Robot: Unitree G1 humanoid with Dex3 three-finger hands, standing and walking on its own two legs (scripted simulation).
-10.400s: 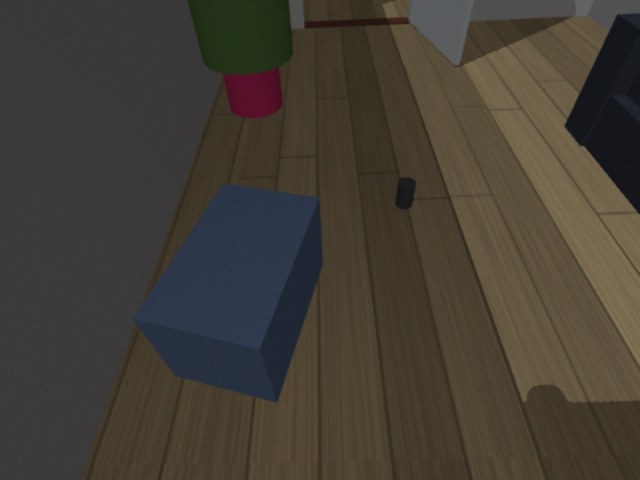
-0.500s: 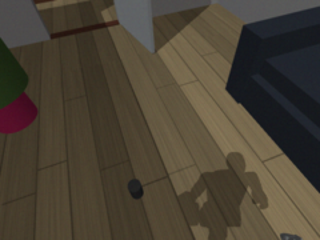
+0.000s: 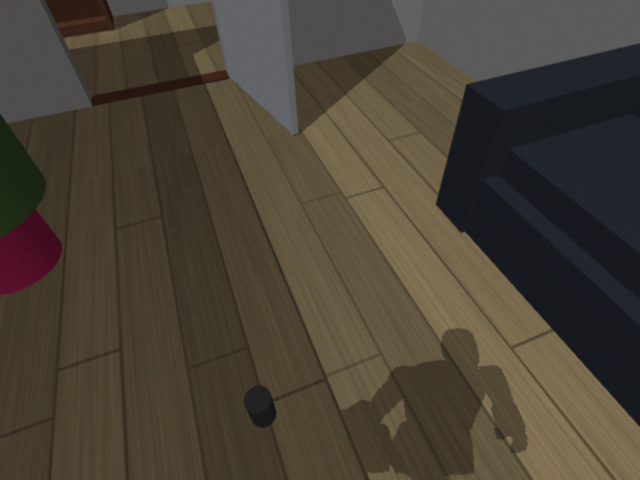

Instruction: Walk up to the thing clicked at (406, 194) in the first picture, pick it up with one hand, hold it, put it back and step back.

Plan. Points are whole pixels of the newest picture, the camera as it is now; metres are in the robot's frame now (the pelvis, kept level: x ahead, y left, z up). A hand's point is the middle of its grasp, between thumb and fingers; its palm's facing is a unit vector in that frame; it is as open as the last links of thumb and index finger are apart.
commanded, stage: stand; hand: left
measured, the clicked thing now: (260, 407) +0.46 +0.23 -0.71
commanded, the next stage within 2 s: none
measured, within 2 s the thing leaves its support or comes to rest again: neither
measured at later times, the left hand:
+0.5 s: hand out of the picture +0.12 +0.24 -0.14, palm faces -0.02 -0.94 -0.35, open 7.4 cm
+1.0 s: hand out of the picture +0.12 +0.24 -0.15, palm faces -0.02 -0.94 -0.35, open 7.4 cm
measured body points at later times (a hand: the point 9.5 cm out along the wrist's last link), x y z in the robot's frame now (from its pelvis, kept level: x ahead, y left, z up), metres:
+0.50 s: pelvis +0.03 -0.02 +0.01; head +0.04 -0.02 +0.46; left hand +0.12 +0.29 -0.12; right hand +0.12 -0.32 -0.12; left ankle +0.04 +0.13 -0.74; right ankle +0.01 -0.14 -0.74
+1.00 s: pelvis +0.04 -0.02 +0.01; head +0.05 -0.02 +0.46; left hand +0.12 +0.29 -0.12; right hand +0.11 -0.32 -0.13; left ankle +0.04 +0.13 -0.74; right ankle +0.01 -0.14 -0.74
